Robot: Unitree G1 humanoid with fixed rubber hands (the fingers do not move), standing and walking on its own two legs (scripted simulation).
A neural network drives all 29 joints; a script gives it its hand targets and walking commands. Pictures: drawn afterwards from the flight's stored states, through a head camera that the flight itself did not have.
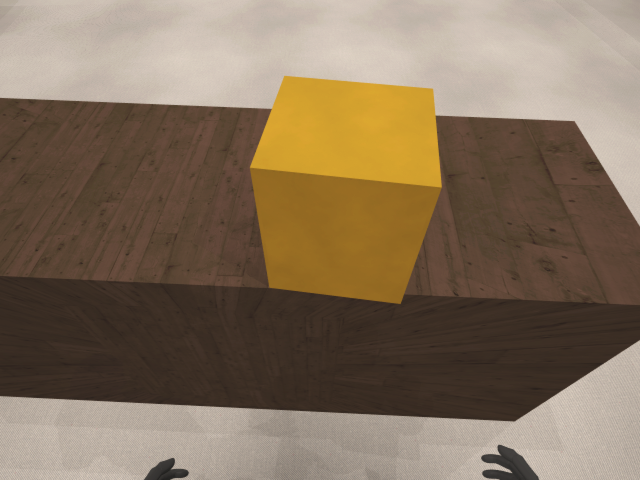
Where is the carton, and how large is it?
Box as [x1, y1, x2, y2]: [250, 76, 441, 303]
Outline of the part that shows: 284,76 250,166 269,287 400,303 441,187 432,89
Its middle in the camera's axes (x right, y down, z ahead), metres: +0.03 -0.07 +0.58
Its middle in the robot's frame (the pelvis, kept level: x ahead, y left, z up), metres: +0.50 -0.01 +0.06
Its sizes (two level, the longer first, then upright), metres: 0.210 0.200 0.250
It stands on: a pedestal, 0.69 m high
